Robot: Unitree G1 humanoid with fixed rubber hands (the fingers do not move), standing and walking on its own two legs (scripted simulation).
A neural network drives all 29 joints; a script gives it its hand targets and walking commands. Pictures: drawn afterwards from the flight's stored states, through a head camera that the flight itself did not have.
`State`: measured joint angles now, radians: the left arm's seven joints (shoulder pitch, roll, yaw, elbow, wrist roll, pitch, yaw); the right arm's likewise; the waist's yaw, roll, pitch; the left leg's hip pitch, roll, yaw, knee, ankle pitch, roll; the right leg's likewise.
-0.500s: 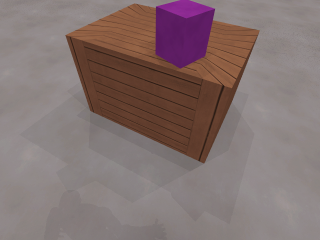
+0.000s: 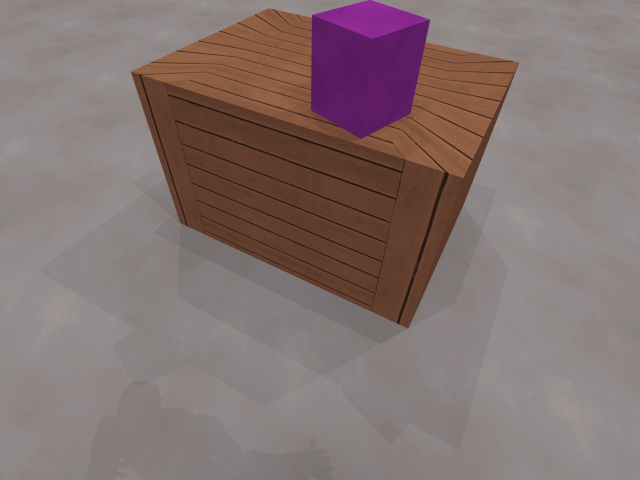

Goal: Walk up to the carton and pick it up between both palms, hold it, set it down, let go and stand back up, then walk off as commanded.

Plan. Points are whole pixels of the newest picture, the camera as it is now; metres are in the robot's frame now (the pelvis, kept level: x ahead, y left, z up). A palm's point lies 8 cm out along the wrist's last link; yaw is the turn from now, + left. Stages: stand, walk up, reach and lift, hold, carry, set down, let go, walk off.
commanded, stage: walk up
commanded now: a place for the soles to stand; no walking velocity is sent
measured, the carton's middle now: (365, 68) +1.09 -0.13 +0.04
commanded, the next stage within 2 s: none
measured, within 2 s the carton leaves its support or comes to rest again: neither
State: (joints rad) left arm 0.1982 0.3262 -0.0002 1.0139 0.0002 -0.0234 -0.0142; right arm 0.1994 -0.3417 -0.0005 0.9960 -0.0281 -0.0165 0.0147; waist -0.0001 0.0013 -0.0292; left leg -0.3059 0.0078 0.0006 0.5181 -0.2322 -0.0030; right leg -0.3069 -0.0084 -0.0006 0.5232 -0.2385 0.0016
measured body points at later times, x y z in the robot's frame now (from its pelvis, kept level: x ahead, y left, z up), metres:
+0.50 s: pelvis +0.09 -0.03 +0.00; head +0.10 -0.05 +0.45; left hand +0.13 +0.28 -0.12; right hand +0.15 -0.37 -0.13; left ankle +0.15 +0.08 -0.71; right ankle +0.05 -0.17 -0.74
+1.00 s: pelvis +0.27 -0.03 -0.01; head +0.29 -0.03 +0.44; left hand +0.36 +0.28 -0.12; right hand +0.29 -0.35 -0.13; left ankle +0.20 +0.08 -0.74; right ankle +0.31 -0.17 -0.72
